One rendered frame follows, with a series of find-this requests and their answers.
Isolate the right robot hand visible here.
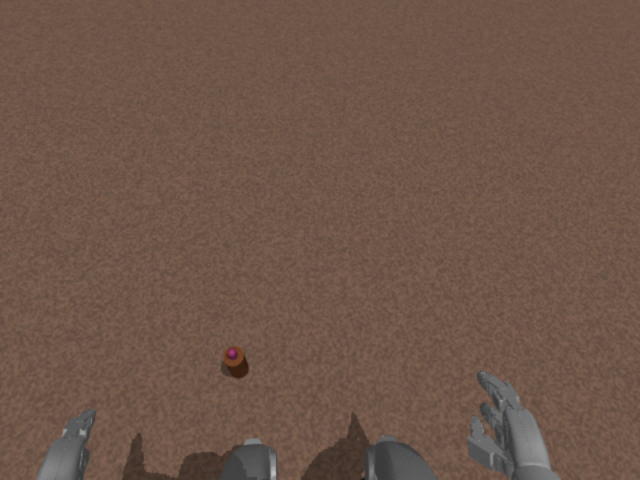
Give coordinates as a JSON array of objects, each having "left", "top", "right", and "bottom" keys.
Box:
[{"left": 467, "top": 370, "right": 551, "bottom": 479}]

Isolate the left robot hand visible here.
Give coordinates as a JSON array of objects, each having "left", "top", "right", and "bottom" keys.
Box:
[{"left": 36, "top": 409, "right": 96, "bottom": 480}]

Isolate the bottle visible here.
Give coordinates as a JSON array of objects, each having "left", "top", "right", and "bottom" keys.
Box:
[{"left": 223, "top": 346, "right": 249, "bottom": 379}]

